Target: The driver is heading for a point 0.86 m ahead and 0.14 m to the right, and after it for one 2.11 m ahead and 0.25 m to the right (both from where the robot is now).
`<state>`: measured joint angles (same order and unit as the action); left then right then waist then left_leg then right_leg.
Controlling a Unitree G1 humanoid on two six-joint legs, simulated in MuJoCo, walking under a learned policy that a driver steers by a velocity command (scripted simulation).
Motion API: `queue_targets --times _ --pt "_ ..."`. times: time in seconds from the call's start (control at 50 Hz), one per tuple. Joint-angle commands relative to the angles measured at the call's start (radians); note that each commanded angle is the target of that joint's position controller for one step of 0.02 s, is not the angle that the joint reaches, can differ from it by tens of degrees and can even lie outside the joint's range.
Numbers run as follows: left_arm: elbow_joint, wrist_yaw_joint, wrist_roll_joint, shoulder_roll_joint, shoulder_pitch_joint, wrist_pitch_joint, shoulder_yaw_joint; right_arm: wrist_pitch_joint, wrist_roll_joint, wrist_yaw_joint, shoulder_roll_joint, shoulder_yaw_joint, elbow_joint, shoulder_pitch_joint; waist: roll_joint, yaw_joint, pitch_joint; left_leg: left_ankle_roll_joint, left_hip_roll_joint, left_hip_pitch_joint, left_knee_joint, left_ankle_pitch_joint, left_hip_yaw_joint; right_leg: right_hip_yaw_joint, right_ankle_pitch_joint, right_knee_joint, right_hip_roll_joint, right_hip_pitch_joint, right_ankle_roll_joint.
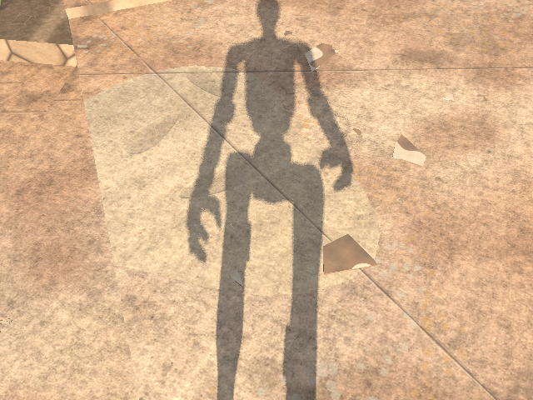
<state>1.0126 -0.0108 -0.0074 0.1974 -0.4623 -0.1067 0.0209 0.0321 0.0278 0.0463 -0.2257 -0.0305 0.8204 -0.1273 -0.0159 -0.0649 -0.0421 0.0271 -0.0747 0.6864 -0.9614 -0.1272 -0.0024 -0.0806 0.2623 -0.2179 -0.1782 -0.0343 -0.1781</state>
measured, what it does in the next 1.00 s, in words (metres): walks ahead, turning right: left foot, then right foot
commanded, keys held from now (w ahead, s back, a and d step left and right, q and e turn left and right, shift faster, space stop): w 0.36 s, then w+e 0.64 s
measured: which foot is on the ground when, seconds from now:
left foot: up 0.00-0.20, down 0.22-0.74, up 0.76-1.00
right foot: down 0.00-0.22, up 0.24-0.70, down 0.72-1.00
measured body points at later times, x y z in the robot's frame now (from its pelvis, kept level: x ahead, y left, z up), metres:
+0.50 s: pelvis +0.29 +0.00 +0.01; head +0.31 +0.01 +0.46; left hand +0.45 +0.24 -0.11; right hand +0.23 -0.24 -0.13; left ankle +0.24 +0.06 -0.74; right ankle +0.42 -0.17 -0.66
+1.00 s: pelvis +0.57 -0.09 +0.01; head +0.60 -0.11 +0.46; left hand +0.67 +0.17 -0.12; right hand +0.65 -0.38 -0.11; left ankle +0.73 +0.05 -0.66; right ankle +0.54 -0.12 -0.74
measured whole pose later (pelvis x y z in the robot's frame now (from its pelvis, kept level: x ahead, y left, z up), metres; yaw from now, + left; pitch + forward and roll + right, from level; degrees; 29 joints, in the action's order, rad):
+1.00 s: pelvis +0.57 -0.09 +0.01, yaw -19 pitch +1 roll +0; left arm 0.90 0.01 0.00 0.26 -0.38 -0.06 0.06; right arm 0.03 0.05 0.02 -0.26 -0.03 0.76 -0.13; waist -0.03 -0.03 -0.04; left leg -0.04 -0.12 0.68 -0.98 -0.19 -0.04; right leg 0.05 0.18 -0.30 -0.16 0.13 -0.14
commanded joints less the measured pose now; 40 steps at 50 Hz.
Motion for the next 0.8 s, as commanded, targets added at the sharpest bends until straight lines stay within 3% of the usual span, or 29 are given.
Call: queue_targets --times 0.02,0.08,0.12,0.14,0.18,0.2,0.22,0.24,0.26,0.28,0.3,0.32,0.36,0.4,0.5,0.6,0.64,0.68,0.7,0.72,0.74,0.76,0.78,0.8 --pt "-0.044 -0.014 0.003 0.118 -0.033 -0.016 0.011 0.007 -0.007 0.004 -0.037 0.006 -0.082 0.082 0.025 0.017 -0.011 -0.003 0.061 -0.003 0.127 0.096 0.098 0.137 -0.917 0.030 0.263 -0.017 0.066" --pt "-0.017 -0.023 -0.002 0.104 -0.078 -0.009 -0.004 -0.002 -0.013 -0.006 -0.027 0.020 -0.106 0.160 0.075 0.002 -0.020 0.025 0.128 -0.114 0.296 0.118 0.163 0.101 -1.067 0.021 0.257 -0.039 0.096" --pt "0.003 -0.029 -0.008 0.136 -0.103 -0.006 -0.001 -0.003 -0.012 -0.016 -0.056 0.014 -0.101 0.145 0.126 0.021 -0.005 0.061 0.178 -0.204 0.348 0.087 0.187 0.089 -1.307 -0.056 0.292 -0.082 0.111" --pt "0.004 -0.036 -0.009 0.151 -0.097 -0.005 0.003 0.000 -0.010 -0.021 -0.083 0.007 -0.086 0.096 0.145 0.051 0.013 0.079 0.193 -0.257 0.367 0.057 0.178 0.095 -1.402 -0.125 0.313 -0.097 0.117" --pt "-0.013 -0.042 -0.010 0.184 -0.031 0.001 0.015 0.013 -0.008 -0.039 -0.152 -0.024 0.003 -0.155 0.151 0.181 0.102 0.126 0.174 -0.467 0.467 0.049 0.101 0.118 -1.347 -0.420 0.335 -0.073 0.125" --pt "-0.037 -0.036 0.002 0.202 0.055 0.003 0.023 0.022 0.000 -0.050 -0.175 -0.038 0.057 -0.329 0.125 0.284 0.156 0.170 0.103 -0.678 0.567 0.131 0.038 0.090 -1.111 -0.671 0.292 0.063 0.126" --pt "-0.079 -0.028 -0.001 0.136 0.092 -0.001 0.009 0.023 0.010 -0.057 -0.211 -0.049 0.084 -0.421 -0.034 0.286 0.234 0.230 -0.128 -0.913 0.504 0.190 -0.176 0.043 -0.191 -1.014 0.167 0.331 0.112" --pt "-0.088 -0.026 0.006 0.061 -0.079 -0.002 0.000 0.030 0.029 -0.047 -0.214 -0.041 0.073 -0.378 -0.095 0.134 0.294 0.372 -0.334 -1.046 0.495 0.418 -0.580 0.161 0.277 -1.269 0.074 0.592 0.109" --pt "-0.087 -0.022 -0.004 0.129 -0.041 0.003 0.009 0.024 -0.003 -0.044 -0.169 -0.047 0.067 -0.281 0.011 0.135 0.214 0.416 -0.308 -0.927 0.633 0.042 -0.558 0.186 0.166 -1.257 0.133 0.698 0.086" --pt "-0.117 -0.010 -0.010 0.153 0.050 0.003 0.015 0.025 -0.007 -0.039 -0.097 -0.029 0.054 -0.195 0.030 0.107 0.067 0.378 -0.265 -0.764 0.736 -0.166 -0.478 0.168 0.103 -1.205 0.172 0.725 0.081" --pt "-0.130 0.003 -0.013 0.147 0.099 0.007 0.019 0.033 -0.001 -0.034 -0.048 -0.016 0.056 -0.150 0.058 0.078 -0.021 0.328 -0.221 -0.631 0.791 -0.168 -0.411 0.158 0.073 -1.135 0.197 0.700 0.081" --pt "-0.132 0.012 -0.019 0.131 0.099 0.021 0.017 0.046 0.003 -0.035 -0.028 -0.005 0.072 -0.159 0.067 0.050 -0.051 0.288 -0.180 -0.545 0.813 -0.092 -0.340 0.163 0.050 -1.088 0.217 0.657 0.089" --pt "-0.141 0.034 -0.030 0.084 0.089 0.046 0.006 0.068 -0.005 -0.036 -0.045 -0.005 0.112 -0.206 0.031 0.023 -0.063 0.248 -0.132 -0.449 0.854 -0.005 -0.243 0.136 0.016 -1.007 0.247 0.604 0.112" --pt "-0.171 0.039 -0.027 0.080 0.142 0.057 0.004 0.088 -0.003 -0.031 -0.089 -0.015 0.137 -0.247 0.007 0.025 -0.061 0.227 -0.114 -0.452 0.870 0.132 -0.152 0.118 -0.058 -0.955 0.264 0.654 0.123" --pt "-0.243 0.045 -0.009 0.071 0.346 0.058 -0.005 0.092 -0.010 -0.027 -0.081 -0.004 0.158 -0.311 -0.045 0.079 -0.048 0.115 -0.042 -0.517 0.845 0.385 0.042 0.052 -0.282 -0.660 0.256 0.665 0.123" --pt "-0.294 0.050 -0.009 0.063 0.506 0.055 -0.019 0.081 -0.001 -0.051 -0.102 -0.001 0.184 -0.397 -0.062 0.138 -0.062 0.094 -0.105 -0.742 0.825 0.480 0.088 -0.013 -0.291 -0.434 0.227 0.684 0.090" --pt "-0.300 0.049 -0.016 0.075 0.494 0.049 -0.013 0.072 -0.001 -0.064 -0.115 -0.002 0.185 -0.388 -0.064 0.111 -0.043 0.084 -0.134 -0.815 0.741 0.684 0.120 -0.038 -0.207 -0.380 0.186 0.629 0.059" --pt "-0.269 0.043 -0.024 0.101 0.382 0.044 0.002 0.059 0.003 -0.079 -0.155 -0.012 0.182 -0.366 -0.092 0.052 0.031 0.078 -0.152 -0.853 0.544 0.944 0.151 -0.068 -0.088 -0.356 0.118 0.495 0.018" --pt "-0.229 0.040 -0.028 0.124 0.258 0.037 0.015 0.050 0.003 -0.082 -0.170 -0.017 0.175 -0.358 -0.094 0.004 0.097 0.073 -0.152 -0.827 0.375 0.934 0.164 -0.064 -0.081 -0.307 0.089 0.357 -0.009" --pt "-0.179 0.033 -0.041 0.170 0.099 0.031 0.039 0.046 0.002 -0.082 -0.176 -0.018 0.155 -0.339 -0.071 -0.066 0.178 0.060 -0.138 -0.676 0.148 0.750 0.182 0.007 -0.089 -0.272 0.120 0.122 -0.051" --pt "-0.170 0.018 -0.053 0.280 -0.015 0.035 0.075 0.055 -0.013 -0.073 -0.113 -0.004 0.095 -0.356 0.083 -0.081 0.311 0.029 -0.064 -0.368 -0.205 0.280 0.206 0.359 -0.087 -0.288 0.381 -0.180 -0.145" --pt "-0.182 0.019 -0.022 0.308 0.005 0.051 0.088 0.064 -0.025 -0.058 -0.107 -0.010 0.051 -0.352 0.224 -0.041 0.408 -0.007 0.144 -0.047 -0.512 -0.417 0.083 0.846 -0.221 -0.143 0.565 -0.355 -0.297" --pt "-0.173 0.018 0.000 0.281 0.039 0.061 0.087 0.070 -0.007 -0.054 -0.146 -0.019 0.023 -0.238 0.071 -0.038 0.289 0.003 0.060 0.083 -0.509 -0.313 -0.039 0.704 -0.202 -0.114 0.504 -0.296 -0.253" --pt "-0.178 0.014 0.008 0.236 0.100 0.061 0.080 0.083 -0.014 -0.049 -0.132 -0.012 -0.003 -0.185 0.044 -0.013 0.161 0.001 0.023 0.081 -0.441 -0.229 -0.029 0.579 -0.239 -0.080 0.476 -0.140 -0.215"
Keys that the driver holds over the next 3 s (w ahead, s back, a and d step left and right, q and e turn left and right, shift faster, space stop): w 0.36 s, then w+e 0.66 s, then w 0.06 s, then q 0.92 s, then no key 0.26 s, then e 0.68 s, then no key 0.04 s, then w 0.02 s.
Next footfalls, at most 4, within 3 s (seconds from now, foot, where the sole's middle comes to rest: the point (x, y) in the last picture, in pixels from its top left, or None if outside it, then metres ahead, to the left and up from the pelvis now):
0.22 left None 0.28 0.06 -0.77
0.72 right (350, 365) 0.58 -0.13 -0.77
1.24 left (335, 252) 0.92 -0.10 -0.77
1.80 right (392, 281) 0.83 -0.26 -0.77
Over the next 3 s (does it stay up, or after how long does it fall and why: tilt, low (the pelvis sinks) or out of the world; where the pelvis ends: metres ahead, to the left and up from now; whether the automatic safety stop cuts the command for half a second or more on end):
stays up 0.73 -0.19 0.01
